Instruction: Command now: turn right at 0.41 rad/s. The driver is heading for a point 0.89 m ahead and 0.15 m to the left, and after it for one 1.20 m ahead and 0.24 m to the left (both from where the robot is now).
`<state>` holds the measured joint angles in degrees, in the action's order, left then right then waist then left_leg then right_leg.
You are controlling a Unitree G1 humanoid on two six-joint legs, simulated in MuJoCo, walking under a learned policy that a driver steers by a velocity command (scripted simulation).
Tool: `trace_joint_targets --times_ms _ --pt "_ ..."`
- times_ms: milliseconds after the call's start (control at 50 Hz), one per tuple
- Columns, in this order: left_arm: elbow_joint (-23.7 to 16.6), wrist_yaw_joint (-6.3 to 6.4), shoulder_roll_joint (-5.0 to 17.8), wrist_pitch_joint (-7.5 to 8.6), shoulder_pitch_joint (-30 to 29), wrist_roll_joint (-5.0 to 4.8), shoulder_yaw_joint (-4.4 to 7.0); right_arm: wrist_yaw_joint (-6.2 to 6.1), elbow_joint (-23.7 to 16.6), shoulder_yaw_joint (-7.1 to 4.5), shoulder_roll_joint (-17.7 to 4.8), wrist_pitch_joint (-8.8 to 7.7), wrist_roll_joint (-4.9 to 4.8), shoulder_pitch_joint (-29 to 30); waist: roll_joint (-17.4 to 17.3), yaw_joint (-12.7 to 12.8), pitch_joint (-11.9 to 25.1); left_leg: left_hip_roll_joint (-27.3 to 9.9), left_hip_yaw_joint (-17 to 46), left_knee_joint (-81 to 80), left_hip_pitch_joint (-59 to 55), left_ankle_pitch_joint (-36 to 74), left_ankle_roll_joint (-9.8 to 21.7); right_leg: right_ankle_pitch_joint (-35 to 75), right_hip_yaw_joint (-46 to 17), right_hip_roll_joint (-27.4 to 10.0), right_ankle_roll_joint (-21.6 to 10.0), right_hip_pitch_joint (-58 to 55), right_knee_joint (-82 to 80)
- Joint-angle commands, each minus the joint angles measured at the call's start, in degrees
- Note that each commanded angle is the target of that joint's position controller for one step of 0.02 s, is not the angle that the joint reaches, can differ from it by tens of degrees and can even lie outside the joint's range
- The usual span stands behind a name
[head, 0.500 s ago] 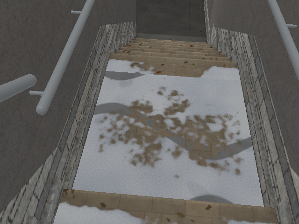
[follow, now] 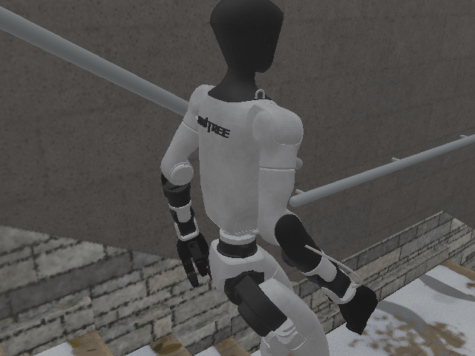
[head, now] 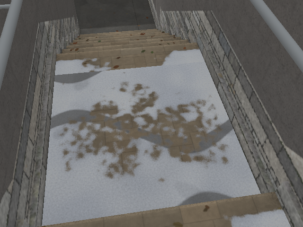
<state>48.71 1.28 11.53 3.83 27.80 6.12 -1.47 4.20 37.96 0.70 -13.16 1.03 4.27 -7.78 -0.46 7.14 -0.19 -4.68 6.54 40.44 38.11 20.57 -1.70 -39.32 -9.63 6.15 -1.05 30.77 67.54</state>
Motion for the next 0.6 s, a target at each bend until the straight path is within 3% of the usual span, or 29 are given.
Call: trace_joint_targets --times_ms 20,40,60,80,100,120,140,160,180,200,220,240,260,300,320,360,400,420,440,520,540,560,580,600 --pt "-6.71 -0.86 14.45 -0.53 -9.99 1.29 2.31 0.78 -1.02 -1.33 -4.61 1.38 -2.65 -13.17 3.41 -11.62 -3.84 -1.21 -4.61 -3.39 -34.08 0.85 0.69 -2.03 -15.6 -11.3 -9.56 30.82 -16.25" --pt "-6.24 -0.78 14.32 -0.21 -10.02 -0.19 1.44 0.36 -0.14 -1.9 -6.56 1.45 -2.85 -16.08 1.31 -12.45 -2.99 -0.96 -6.21 -13.17 -37.61 -1.64 1.89 3.36 -15.93 -10.81 -7.92 26.24 -10.72" --pt "-6.03 -1.89 14.14 -0.06 -9.8 -0.47 1.18 -0.41 2.28 -3.47 -9.39 0.78 -2.04 -19.6 1.53 -13.24 -0.21 0.31 -9.07 -14.71 -43.28 -8.59 3.81 7.13 -13.61 -9.14 -5.62 21.73 -3.1" --pt "-2.92 -3.86 11.12 0.2 -2.52 -0.32 0.64 -0.62 4.9 -6.07 -14.79 -0.53 -1.02 -25.67 -4.75 -13.62 5.65 -1.66 -5.5 -13.34 -48.83 -8.41 10.48 11.36 -6.62 -3.04 -1.43 18.5 18.67" --pt "-2.67 -5.02 2.99 1.17 10.84 -4.68 0.18 0.15 2.05 -7.33 -21.23 -1.89 0.12 -21.33 -14.85 -4.27 15.43 -11.51 1.51 2.65 -53.78 35.67 21.63 -7.93 4.38 2.18 1.18 26.58 43.01" --pt "-5.09 -4.1 5.58 -0.31 13.19 -7.0 0.65 2.46 1.32 -7.35 -21.35 -2.39 0.27 -23.2 -15.69 -6.85 18.72 -21.76 20.72 -5.75 -53.61 29.93 27.73 -13.1 3.69 5.79 3.75 39.17 62.81" --pt "-10.3 -2.63 7.36 -0.56 3.39 -5.53 1.08 3.82 1.29 -6.13 -18.74 -4.12 0.06 -22.19 -10.41 -8.01 12.54 -24.59 27.63 -11.22 -47.18 3.58 26.32 -6.43 1.61 2.74 5.5 48.32 69.17" --pt "-12.21 -1.67 6.45 0.22 -2.44 -4.83 0.52 4.08 2.96 -5.58 -17.56 -5.07 -1.79 -20.54 -8.22 -6.88 3.7 -22.48 30.57 -17.44 -37.32 -28.55 22.36 1.35 1.85 -1.59 5.58 52.43 67.48" --pt "-12.74 -0.61 5.26 0.05 -3.79 -5.04 -0.27 3.39 1.59 -4.08 -12.77 -5.44 -2.43 -16.55 -3.81 -6.43 0.64 -17.63 24.22 -22.04 -29.0 -40.4 16.88 7.91 2.1 -4.65 5.73 47.64 61.58" --pt "-11.69 -1.77 2.5 -0.48 1.11 -5.66 -1.48 3.5 2.4 -2.05 -7.6 -6.46 -2.63 -15.71 -4.59 -3.95 -1.71 -19.08 24.67 -24.8 -19.5 -41.6 17.96 9.09 1.16 -8.75 7.34 40.55 57.62" --pt "-11.77 -2.82 0.39 -1.61 3.98 -6.12 -2.52 2.95 4.03 -1.0 -6.19 -6.82 -1.91 -13.88 -5.02 -1.03 -4.07 -17.64 22.95 -27.3 -13.06 -42.78 17.53 8.47 2.03 -9.68 8.26 36.2 58.31" --pt "-13.69 -4.11 -0.74 -3.22 4.6 -6.23 -3.17 1.17 3.35 -0.92 -8.2 -7.11 -1.86 -10.84 -3.79 0.38 -1.27 -12.62 16.31 -27.2 -7.46 -46.85 13.87 7.02 7.27 -8.2 10.12 29.35 61.33" --pt "-14.52 -5.3 2.0 -4.36 3.5 -6.57 -2.35 -0.41 1.78 -1.37 -10.82 -7.38 -2.35 -9.92 -3.36 -0.33 -0.68 -9.74 13.4 -26.78 -4.73 -46.68 11.56 7.24 9.99 -6.93 11.0 25.86 65.59" --pt "-16.47 -6.38 3.36 -4.54 -1.25 -7.29 -2.75 -1.6 2.07 -0.01 -10.11 -8.01 -1.59 -11.26 -2.35 -3.88 2.18 -6.4 9.46 -23.33 -12.15 -43.06 7.54 10.6 9.03 -8.5 12.17 28.14 62.75" --pt "-16.8 -6.81 3.29 -4.18 -1.93 -7.36 -2.95 -1.84 2.65 0.59 -10.23 -8.01 -1.06 -12.4 -2.97 -4.89 2.5 -6.58 9.32 -23.4 -15.54 -42.11 5.96 10.19 8.7 -8.43 12.05 27.6 59.85" --pt "-16.94 -7.73 4.25 -3.17 -5.18 -7.82 -2.98 -1.23 3.27 1.22 -11.3 -7.88 -1.39 -14.42 -5.11 -7.65 0.97 -6.9 9.72 -24.5 -22.58 -43.89 3.71 6.85 7.59 -8.93 12.4 28.73 54.5" --pt "-17.34 -8.02 3.61 -2.28 -7.38 -8.28 -3.34 -0.71 3.36 1.53 -10.93 -7.59 -2.42 -15.49 -5.64 -9.34 0.85 -8.24 10.83 -25.96 -27.38 -44.72 4.62 1.0 7.22 -9.45 11.94 28.02 50.72" --pt "-18.01 -8.08 2.73 -2.02 -9.0 -8.78 -3.69 -0.34 4.11 2.03 -9.0 -7.58 -3.6 -18.7 -7.24 -11.59 -0.51 -8.47 11.77 -26.46 -32.23 -48.73 3.88 -3.14 4.7 -9.96 10.81 31.4 45.39" --pt "-17.22 -8.0 1.96 -1.77 -7.77 -8.29 -4.1 -0.04 4.89 2.27 -7.73 -7.42 -4.39 -19.91 -5.18 -11.62 0.18 -9.15 12.83 -25.88 -34.59 -49.94 4.04 -3.86 3.36 -10.42 10.18 31.24 41.39" --pt "-16.65 -8.36 0.81 -1.53 -9.3 -7.9 -4.75 0.86 5.91 1.86 -7.98 -7.1 -4.27 -17.88 -2.29 -10.69 -1.98 -8.55 12.04 -28.69 -30.81 -52.85 5.74 -6.24 4.65 -10.72 9.08 24.84 31.61" --pt "-15.5 -8.74 -0.31 -1.52 -7.28 -7.48 -5.01 0.72 5.58 1.98 -7.89 -7.48 -3.96 -14.39 -1.11 -8.26 -1.38 -8.32 10.0 -29.39 -24.77 -50.93 6.4 -2.71 6.5 -10.96 9.42 16.69 29.77" --pt "-13.48 -2.16 3.06 -5.52 -8.56 -6.89 -1.91 -3.44 6.62 -2.03 -13.97 -3.55 -8.98 -12.75 -2.05 -6.54 4.66 -12.26 1.96 -29.21 -18.11 -27.29 11.37 -0.96 15.56 -8.71 1.39 -0.31 24.92" --pt "-11.74 -0.61 2.58 -7.3 -3.69 -5.01 -2.37 -4.58 7.43 -2.46 -14.49 -1.86 -8.23 -15.59 -5.61 -6.48 6.98 -9.64 -1.82 -27.35 -18.36 -24.46 12.55 -6.55 17.36 -5.56 -2.72 -5.64 23.37" --pt "-11.41 -0.35 3.76 -7.83 -4.36 -3.55 -1.97 -4.97 9.14 -3.36 -13.34 -0.42 -8.64 -19.52 -7.4 -8.49 3.62 -8.53 0.41 -26.32 -19.11 -33.63 12.16 -16.97 15.46 -2.73 -6.79 -2.33 19.26"
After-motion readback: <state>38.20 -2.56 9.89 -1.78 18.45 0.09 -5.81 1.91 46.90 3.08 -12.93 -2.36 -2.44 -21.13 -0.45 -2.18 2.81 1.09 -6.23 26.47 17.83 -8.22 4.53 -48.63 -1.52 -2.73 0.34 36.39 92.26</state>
